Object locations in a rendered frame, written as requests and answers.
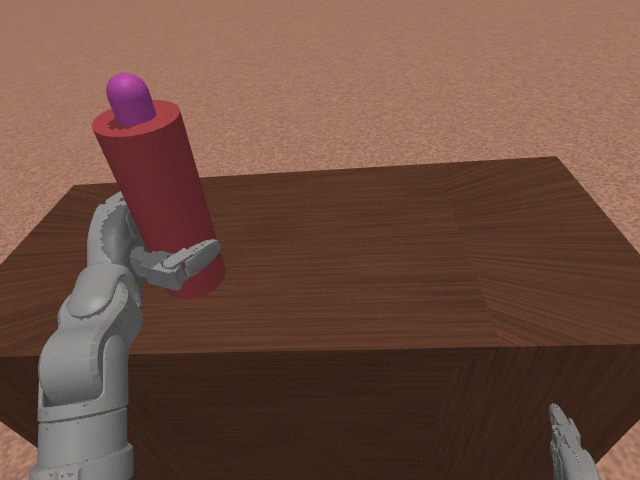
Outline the left robot hand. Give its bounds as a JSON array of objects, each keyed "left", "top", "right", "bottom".
[{"left": 87, "top": 191, "right": 221, "bottom": 291}]

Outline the right robot hand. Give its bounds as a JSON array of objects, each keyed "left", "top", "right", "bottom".
[{"left": 549, "top": 403, "right": 601, "bottom": 480}]

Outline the left robot arm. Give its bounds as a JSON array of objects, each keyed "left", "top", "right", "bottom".
[{"left": 29, "top": 263, "right": 143, "bottom": 480}]

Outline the bottle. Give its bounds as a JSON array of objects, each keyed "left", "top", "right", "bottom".
[{"left": 92, "top": 73, "right": 226, "bottom": 300}]

